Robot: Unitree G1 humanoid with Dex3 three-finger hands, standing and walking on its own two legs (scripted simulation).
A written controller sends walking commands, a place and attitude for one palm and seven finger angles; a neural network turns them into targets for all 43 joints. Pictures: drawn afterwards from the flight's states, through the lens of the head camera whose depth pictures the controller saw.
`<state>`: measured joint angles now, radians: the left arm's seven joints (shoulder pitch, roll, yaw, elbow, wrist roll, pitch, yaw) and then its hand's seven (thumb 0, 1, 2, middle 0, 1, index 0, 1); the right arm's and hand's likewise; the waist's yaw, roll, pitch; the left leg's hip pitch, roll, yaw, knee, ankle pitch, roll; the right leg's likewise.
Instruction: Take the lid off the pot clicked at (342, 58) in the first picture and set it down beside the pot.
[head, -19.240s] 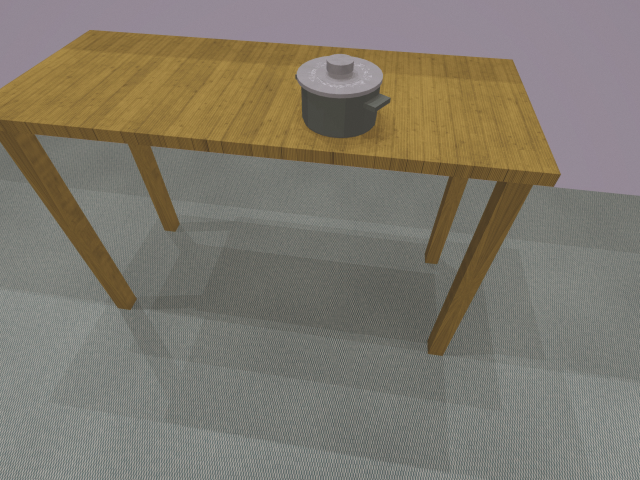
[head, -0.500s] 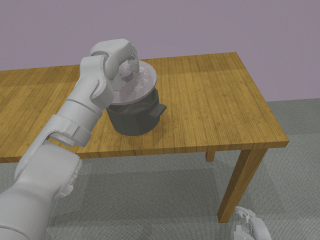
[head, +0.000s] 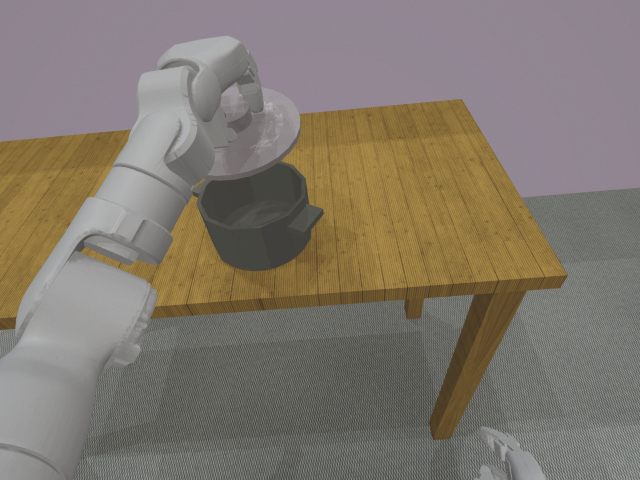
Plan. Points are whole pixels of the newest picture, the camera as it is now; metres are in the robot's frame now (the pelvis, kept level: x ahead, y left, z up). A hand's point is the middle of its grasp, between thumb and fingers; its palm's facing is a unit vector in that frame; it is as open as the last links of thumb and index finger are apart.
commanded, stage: lift the lid straight up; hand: left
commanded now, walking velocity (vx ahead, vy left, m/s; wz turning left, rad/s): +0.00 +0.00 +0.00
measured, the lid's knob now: (229, 114) +0.48 +0.11 +0.25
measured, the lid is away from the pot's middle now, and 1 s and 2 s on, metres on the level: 0.00 0.02 0.16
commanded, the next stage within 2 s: move the lid sideways beside the pot in 0.76 s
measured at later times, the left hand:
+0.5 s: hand (225, 74) +0.46 +0.09 +0.30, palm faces -0.04 -0.06 -1.00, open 8.2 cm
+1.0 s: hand (208, 63) +0.46 +0.11 +0.32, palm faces -0.02 -0.08 -1.00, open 8.1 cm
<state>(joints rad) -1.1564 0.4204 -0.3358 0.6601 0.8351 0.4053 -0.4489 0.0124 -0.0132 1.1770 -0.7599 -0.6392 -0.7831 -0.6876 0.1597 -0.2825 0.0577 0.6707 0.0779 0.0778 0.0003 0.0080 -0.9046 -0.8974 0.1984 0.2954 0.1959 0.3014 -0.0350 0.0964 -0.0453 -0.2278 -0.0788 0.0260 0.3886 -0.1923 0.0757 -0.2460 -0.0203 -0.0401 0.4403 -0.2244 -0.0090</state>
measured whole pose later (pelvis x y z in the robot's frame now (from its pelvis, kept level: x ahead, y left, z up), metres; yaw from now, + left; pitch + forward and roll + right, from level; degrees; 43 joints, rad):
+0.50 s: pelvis +0.01 +0.00 +0.00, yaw +0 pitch +3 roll +0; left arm -1.27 0.41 -0.35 0.65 0.84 0.43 -0.50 0.01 -0.02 1.18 -0.76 -0.64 -0.79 -0.69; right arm 0.14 -0.28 0.06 0.67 0.07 0.06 0.01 0.01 -0.90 -0.90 0.20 0.30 0.20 0.30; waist -0.02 0.11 -0.06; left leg -0.23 -0.09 0.02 0.38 -0.19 0.08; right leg -0.25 -0.03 -0.04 0.43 -0.23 0.00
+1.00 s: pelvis +0.01 +0.01 +0.00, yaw +0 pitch +3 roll +0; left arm -1.32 0.42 -0.33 0.70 0.87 0.44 -0.50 0.01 -0.02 1.18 -0.76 -0.64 -0.79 -0.69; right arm 0.14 -0.28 0.07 0.67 0.07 0.06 0.00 0.01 -0.90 -0.90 0.20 0.30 0.20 0.30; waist -0.03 0.09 -0.06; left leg -0.24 -0.09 0.03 0.37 -0.19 0.09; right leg -0.26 -0.03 -0.04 0.43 -0.22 0.00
